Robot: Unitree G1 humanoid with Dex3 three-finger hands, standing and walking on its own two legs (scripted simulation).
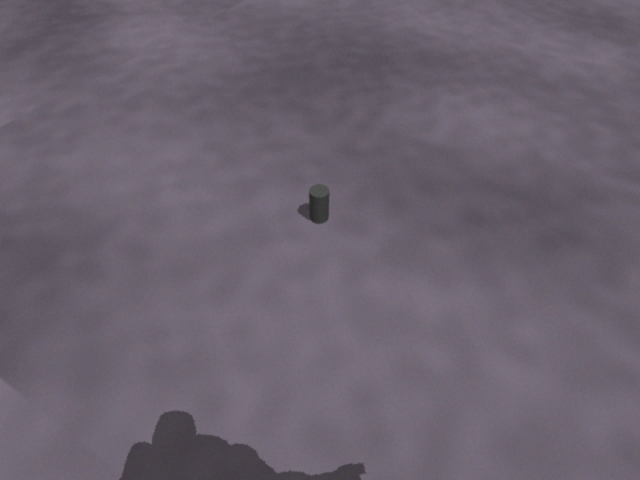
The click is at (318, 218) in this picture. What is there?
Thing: squat round
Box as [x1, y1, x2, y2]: [309, 184, 328, 223]
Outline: 316,184 309,189 310,219 316,223 324,222 328,216 328,188 322,184
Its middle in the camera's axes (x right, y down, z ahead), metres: +0.01 -0.14 +1.69
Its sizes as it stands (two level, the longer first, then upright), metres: 0.084 0.084 0.158
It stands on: the floor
